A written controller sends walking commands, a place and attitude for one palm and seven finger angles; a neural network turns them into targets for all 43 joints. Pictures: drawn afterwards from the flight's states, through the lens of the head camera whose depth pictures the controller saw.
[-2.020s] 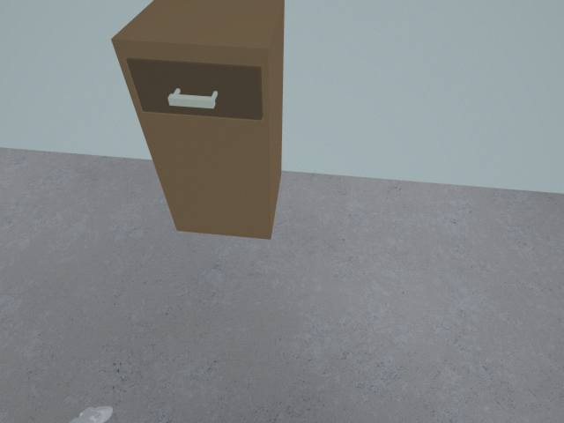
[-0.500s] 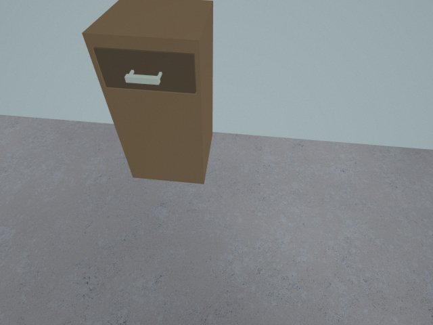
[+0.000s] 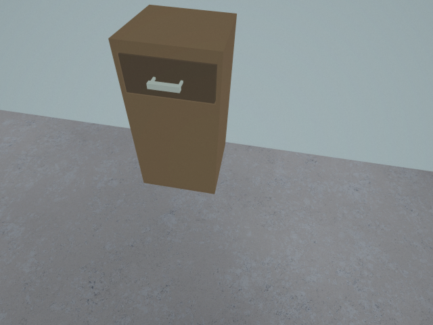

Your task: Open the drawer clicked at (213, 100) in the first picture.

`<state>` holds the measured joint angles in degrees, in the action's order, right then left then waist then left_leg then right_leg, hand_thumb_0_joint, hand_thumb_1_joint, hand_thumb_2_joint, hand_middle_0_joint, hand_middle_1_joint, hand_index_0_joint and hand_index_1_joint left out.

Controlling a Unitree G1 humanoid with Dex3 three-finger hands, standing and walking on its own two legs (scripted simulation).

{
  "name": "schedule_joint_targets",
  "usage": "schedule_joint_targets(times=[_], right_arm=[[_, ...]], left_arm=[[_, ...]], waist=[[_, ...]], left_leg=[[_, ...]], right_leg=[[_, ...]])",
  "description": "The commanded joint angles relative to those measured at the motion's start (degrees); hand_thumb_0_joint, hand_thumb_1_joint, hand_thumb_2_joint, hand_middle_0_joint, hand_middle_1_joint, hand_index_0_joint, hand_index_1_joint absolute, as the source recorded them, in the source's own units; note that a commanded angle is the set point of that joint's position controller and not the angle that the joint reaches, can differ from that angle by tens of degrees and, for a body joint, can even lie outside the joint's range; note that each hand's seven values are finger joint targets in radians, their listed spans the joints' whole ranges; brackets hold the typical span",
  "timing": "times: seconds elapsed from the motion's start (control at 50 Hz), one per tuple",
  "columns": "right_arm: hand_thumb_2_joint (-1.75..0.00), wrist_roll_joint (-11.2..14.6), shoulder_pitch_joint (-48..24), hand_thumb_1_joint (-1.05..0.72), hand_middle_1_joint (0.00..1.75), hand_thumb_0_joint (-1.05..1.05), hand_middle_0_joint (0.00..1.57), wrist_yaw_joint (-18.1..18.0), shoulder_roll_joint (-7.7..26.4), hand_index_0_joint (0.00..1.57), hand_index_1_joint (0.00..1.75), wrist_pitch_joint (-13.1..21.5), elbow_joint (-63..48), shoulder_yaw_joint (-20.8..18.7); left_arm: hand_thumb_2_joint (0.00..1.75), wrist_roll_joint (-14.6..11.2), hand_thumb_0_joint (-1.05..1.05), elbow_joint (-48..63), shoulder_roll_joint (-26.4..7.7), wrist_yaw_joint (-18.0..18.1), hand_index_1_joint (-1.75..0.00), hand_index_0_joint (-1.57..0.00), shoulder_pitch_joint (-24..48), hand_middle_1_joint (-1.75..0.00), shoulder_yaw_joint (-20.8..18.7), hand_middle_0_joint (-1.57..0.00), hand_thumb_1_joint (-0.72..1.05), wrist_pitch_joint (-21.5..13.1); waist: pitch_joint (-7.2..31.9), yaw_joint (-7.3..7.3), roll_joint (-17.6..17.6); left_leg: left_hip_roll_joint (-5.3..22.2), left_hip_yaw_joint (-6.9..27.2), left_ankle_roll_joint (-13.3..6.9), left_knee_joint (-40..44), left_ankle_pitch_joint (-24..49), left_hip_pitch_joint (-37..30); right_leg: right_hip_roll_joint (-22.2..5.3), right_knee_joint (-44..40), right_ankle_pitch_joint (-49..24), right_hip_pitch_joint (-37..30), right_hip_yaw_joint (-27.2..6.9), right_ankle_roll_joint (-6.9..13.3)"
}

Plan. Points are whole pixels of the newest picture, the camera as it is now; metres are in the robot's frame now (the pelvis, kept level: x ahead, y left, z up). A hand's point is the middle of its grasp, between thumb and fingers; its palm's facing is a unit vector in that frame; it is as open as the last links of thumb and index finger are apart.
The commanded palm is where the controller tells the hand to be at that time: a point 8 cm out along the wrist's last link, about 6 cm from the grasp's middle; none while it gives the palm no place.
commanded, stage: take the last steps up to it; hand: left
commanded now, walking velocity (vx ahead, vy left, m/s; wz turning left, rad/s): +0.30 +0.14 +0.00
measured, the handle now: (165, 83) +0.97 +0.28 -0.06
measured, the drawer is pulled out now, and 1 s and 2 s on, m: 0.00 0.00 0.00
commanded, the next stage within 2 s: come to a stop and stand still in 0.96 s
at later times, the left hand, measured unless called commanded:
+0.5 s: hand (117, 295) +0.22 +0.24 -0.17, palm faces -0.04 -0.98 -0.18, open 7.3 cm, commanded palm none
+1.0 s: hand (123, 248) +0.33 +0.26 -0.18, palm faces +0.05 -0.98 -0.20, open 7.2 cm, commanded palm none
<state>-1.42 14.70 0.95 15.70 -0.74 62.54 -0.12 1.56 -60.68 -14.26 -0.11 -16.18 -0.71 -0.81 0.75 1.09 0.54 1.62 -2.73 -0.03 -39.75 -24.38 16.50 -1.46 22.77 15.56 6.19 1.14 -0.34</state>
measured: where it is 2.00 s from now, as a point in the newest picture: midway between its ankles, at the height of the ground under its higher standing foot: (197, 308)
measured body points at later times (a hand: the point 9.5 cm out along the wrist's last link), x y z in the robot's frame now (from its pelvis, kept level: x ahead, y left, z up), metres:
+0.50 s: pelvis +0.14 +0.07 +0.00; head +0.15 +0.07 +0.44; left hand +0.22 +0.29 -0.16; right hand +0.01 -0.10 -0.16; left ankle +0.04 +0.12 -0.74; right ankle +0.25 -0.06 -0.70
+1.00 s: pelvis +0.34 +0.07 +0.00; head +0.34 +0.08 +0.44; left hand +0.33 +0.32 -0.16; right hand +0.41 -0.17 -0.14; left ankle +0.43 +0.21 -0.72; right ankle +0.30 -0.04 -0.74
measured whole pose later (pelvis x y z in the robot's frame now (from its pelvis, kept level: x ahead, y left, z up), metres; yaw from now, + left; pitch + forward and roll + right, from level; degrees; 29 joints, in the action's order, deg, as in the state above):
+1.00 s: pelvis +0.34 +0.07 +0.00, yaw -2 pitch -1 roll -1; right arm -1.5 11.0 1.0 10.8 2.2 57.5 -2.7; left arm 1.6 -62.3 -10.7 0.2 -19.1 -3.2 -2.6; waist -1.0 1.6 -0.3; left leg 6.8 -5.2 1.2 -37.1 -12.9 24.2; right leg -2.1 26.4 17.3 7.8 8.0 0.0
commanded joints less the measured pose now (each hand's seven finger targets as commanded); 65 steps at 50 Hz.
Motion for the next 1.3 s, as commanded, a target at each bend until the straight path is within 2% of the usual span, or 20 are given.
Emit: schedule_joint_targets(times=[0.0, 0.04, 0.06, 0.08, 0.14, 0.2, 0.48, 0.54, 0.58, 0.6, 0.62, 0.64, 0.7, 0.8, 0.92, 0.98, 1.02, 1.04, 1.12, 1.28], right_arm=[[-0.90, 0.6, 3.2, -0.90, 0.30, 0.00, 0.20, 0.3, 2.7, 0.20, 0.30, 2.0, -4.5, -1.9], [-0.90, 0.3, 12.3, -0.90, 0.30, 0.00, 0.20, -0.5, 5.5, 0.20, 0.30, 2.4, -1.9, -2.9], [-0.90, -0.3, 18.0, -0.90, 0.30, 0.00, 0.20, -1.0, 10.8, 0.20, 0.30, 2.6, -0.8, -4.4], [-0.90, -0.1, 19.9, -0.90, 0.30, 0.00, 0.20, -1.4, 10.0, 0.20, 0.30, 2.7, -0.6, -4.0], [-0.90, 0.3, 12.1, -0.90, 0.30, 0.00, 0.20, -2.1, 2.6, 0.20, 0.30, 3.9, -1.9, -2.2], [-0.90, 0.8, 12.1, -0.90, 0.30, 0.00, 0.20, -2.6, 0.1, 0.20, 0.30, 5.2, -0.5, -1.7], [-0.90, 0.0, 22.2, -0.90, 0.30, 0.00, 0.20, -3.4, -4.3, 0.20, 0.30, 5.5, 6.1, -1.8], [-0.90, 0.2, 20.8, -0.90, 0.30, 0.00, 0.20, -3.5, -2.6, 0.20, 0.30, 5.3, 6.0, -1.9], [-0.90, 0.7, 18.1, -0.90, 0.30, 0.00, 0.20, -3.3, -1.3, 0.20, 0.30, 5.2, 5.1, -2.3], [-0.90, 1.3, 16.2, -0.90, 0.30, 0.00, 0.20, -2.8, -1.8, 0.20, 0.30, 5.4, 3.6, -2.4], [-0.90, 1.9, 17.5, -0.90, 0.30, 0.00, 0.20, -2.4, -4.8, 0.20, 0.30, 6.1, 1.6, -2.2], [-0.90, 1.2, 13.7, -0.90, 0.30, 0.00, 0.20, -2.4, -3.7, 0.20, 0.30, 5.7, 0.1, -2.6], [-0.90, 0.0, 8.2, -0.90, 0.30, 0.00, 0.20, -1.3, -6.1, 0.20, 0.30, 3.2, -1.5, -2.7], [-0.90, -0.1, 10.0, -0.90, 0.30, 0.00, 0.20, -0.2, -7.7, 0.20, 0.30, 1.2, -2.0, -2.8], [-0.90, 0.1, -0.1, -0.90, 0.30, 0.00, 0.20, 0.6, -4.8, 0.20, 0.30, 3.0, -6.3, -2.6], [-0.90, 0.1, 4.9, -0.90, 0.30, 0.00, 0.20, -0.1, -1.9, 0.20, 0.30, 3.7, -4.6, -2.9], [-0.90, -0.7, 14.9, -0.90, 0.30, 0.00, 0.20, -1.2, 7.7, 0.20, 0.30, 4.0, -2.4, -4.8], [-0.90, -0.5, 15.1, -0.90, 0.30, 0.00, 0.20, -1.6, 7.3, 0.20, 0.30, 3.4, -2.0, -4.5], [-0.90, 0.2, -1.0, -0.90, 0.30, 0.00, 0.20, -3.2, -0.2, 0.20, 0.30, 3.7, -4.8, -1.4], [-0.90, 0.0, -1.8, -0.90, 0.30, 0.00, 0.20, -4.2, 4.5, 0.20, 0.30, 0.6, -4.2, -4.8]], left_arm=[[0.90, 0.0, 0.00, 2.7, -12.1, 0.7, -0.30, -0.20, 0.0, -0.30, -3.8, -0.20, 0.90, -0.8], [0.90, -0.2, 0.00, 3.1, -7.1, 0.4, -0.30, -0.20, -0.5, -0.30, -3.0, -0.20, 0.90, 0.1], [0.90, -0.4, 0.00, 4.8, -2.9, 0.0, -0.30, -0.20, 0.0, -0.30, -2.3, -0.20, 0.90, 0.3], [0.90, -0.1, 0.00, 6.4, -2.4, 0.4, -0.30, -0.20, 3.4, -0.30, -2.2, -0.20, 0.90, -0.1], [0.90, 0.1, 0.00, 3.6, -1.0, -0.4, -0.30, -0.20, 2.0, -0.30, -2.6, -0.20, 0.90, -0.7], [0.90, 0.2, 0.00, 1.5, 1.2, -0.5, -0.30, -0.20, -2.2, -0.30, -2.3, -0.20, 0.90, -0.1], [0.90, 0.0, 0.00, 6.3, 4.2, -0.3, -0.30, -0.20, 13.2, -0.30, -2.7, -0.20, 0.90, -0.7], [0.90, 0.0, 0.00, 5.7, 3.8, 0.0, -0.30, -0.20, 9.1, -0.30, -2.8, -0.20, 0.90, -1.3], [0.90, 0.2, 0.00, 2.8, 1.7, 0.3, -0.30, -0.20, -2.8, -0.30, -3.7, -0.20, 0.90, -2.1], [0.90, 0.5, 0.00, 0.6, -2.1, 0.7, -0.30, -0.20, -11.3, -0.30, -4.7, -0.20, 0.90, -2.8], [0.90, 0.2, 0.00, -0.6, -8.0, 1.3, -0.30, -0.20, -17.6, -0.30, -6.2, -0.20, 0.90, -3.3], [0.90, -0.8, 0.00, -0.4, -10.2, 1.4, -0.30, -0.20, -16.6, -0.30, -6.5, -0.20, 0.90, -2.9], [0.90, -0.4, 0.00, 2.6, -0.8, 1.8, -0.30, -0.20, -2.3, -0.30, -3.7, -0.20, 0.90, -3.1], [0.90, 0.1, 0.00, 3.6, -0.8, 1.2, -0.30, -0.20, 0.6, -0.30, -3.6, -0.20, 0.90, -3.6], [0.90, 0.1, 0.00, 1.4, -4.8, 0.5, -0.30, -0.20, -3.9, -0.30, -4.3, -0.20, 0.90, -3.0], [0.90, -0.2, 0.00, 0.7, -3.6, 0.8, -0.30, -0.20, -4.2, -0.30, -4.1, -0.20, 0.90, -2.0], [0.90, -0.8, 0.00, 2.3, 1.8, 0.3, -0.30, -0.20, -5.2, -0.30, -3.0, -0.20, 0.90, -1.8], [0.90, -0.2, 0.00, 3.5, 1.2, 0.8, -0.30, -0.20, -3.1, -0.30, -2.7, -0.20, 0.90, -1.9], [0.90, -1.0, 0.00, -0.4, 3.3, 1.3, -0.30, -0.20, -5.3, -0.30, -1.7, -0.20, 0.90, -0.1], [0.90, -0.4, 0.00, 3.9, 0.8, 1.7, -0.30, -0.20, -2.4, -0.30, -3.4, -0.20, 0.90, 3.3]], waist=[[-5.8, -2.52, 6.4], [-5.9, -5.63, -5.4], [-5.4, -7.19, -19.9], [-7.1, -7.38, -16.9], [-8.9, -3.09, -3.6], [-6.6, -0.97, -4.0], [-11.4, -4.60, -4.2], [-8.9, -1.99, -5.4], [-2.9, 3.74, -4.5], [1.5, 7.15, -1.2], [8.2, 7.41, 9.0], [6.8, 6.64, 5.0], [-7.7, 0.03, 1.1], [-6.8, -3.96, 5.0], [-4.7, 0.09, 6.5], [-3.1, -2.83, 2.3], [2.3, -5.71, -18.3], [2.1, -6.13, -15.9], [-2.8, 0.12, -6.9], [0.3, -1.32, -9.4]], left_leg=[[0.6, -3.0, -0.1, 9.2, 6.8, -4.8], [4.0, 4.3, -1.6, 17.6, -0.8, -16.6], [16.3, 22.1, -6.5, 27.8, -13.4, -17.6], [20.1, 30.0, -10.2, 33.0, -15.8, -14.0], [16.2, 19.7, -10.6, 32.3, -2.8, -8.1], [13.0, 11.0, -10.6, 31.3, 12.6, -9.0], [12.5, 3.0, -9.4, 26.7, 41.3, -19.5], [12.1, 0.4, -8.2, 19.0, 61.1, -18.8], [10.0, -1.7, -5.8, 5.2, 63.7, -14.2], [7.7, -3.1, -4.0, -9.1, 50.8, -3.0], [-1.5, -5.0, -1.4, -29.4, 7.3, 13.2], [-1.1, 0.8, -1.9, -39.4, -6.8, 17.4], [6.1, 4.6, -1.3, -36.0, 4.8, 16.7], [6.7, -0.5, 1.1, -16.3, 11.1, 6.9], [3.7, -4.2, 1.3, 2.0, 10.9, 5.4], [2.5, -5.2, 0.9, 12.6, 13.7, -9.1], [20.9, 16.7, -7.6, 21.3, 22.6, -22.7], [22.8, 19.2, -10.6, 23.7, 19.8, -19.9], [17.1, 4.8, -8.1, 23.1, 45.8, -4.7], [19.9, 4.3, -10.1, 18.6, 53.1, -9.5]], right_leg=[[-14.3, -7.4, 9.5, 10.4, -8.6, 7.7], [-5.8, 7.5, 14.0, 22.1, -1.2, 3.8], [1.3, 25.8, 18.7, 29.4, 6.8, 0.7], [0.7, 37.1, 19.5, 32.9, 2.4, 2.1], [-5.4, 45.1, 6.3, 32.1, -0.4, 2.5], [-5.9, 42.1, 1.6, 29.3, 1.1, 0.8], [-3.4, 20.9, -1.5, 30.9, 6.1, 1.5], [0.8, 16.3, 1.4, 20.5, 9.0, 3.7], [2.0, 10.3, -3.6, 4.6, 8.8, 5.0], [-5.5, 8.2, -7.3, -9.6, 0.2, 8.4], [-23.6, 0.9, -14.1, -22.0, -26.9, 16.7], [-28.7, -5.1, -13.4, -17.2, -33.3, 20.2], [-20.9, -11.3, 2.1, 9.2, -17.2, 12.4], [-13.5, -13.9, -1.1, 19.8, -1.7, 9.0], [-13.6, -8.2, -6.7, 7.4, -2.3, 8.3], [-10.4, 2.0, -6.1, 11.0, 0.7, 5.5], [0.4, 29.3, 16.9, 24.7, 9.5, 0.8], [-0.2, 38.6, 21.6, 27.0, 4.9, 1.5], [-5.2, 31.3, 9.8, 16.1, -0.4, -0.8], [-2.1, 25.8, 9.8, 15.9, 0.6, 0.1]])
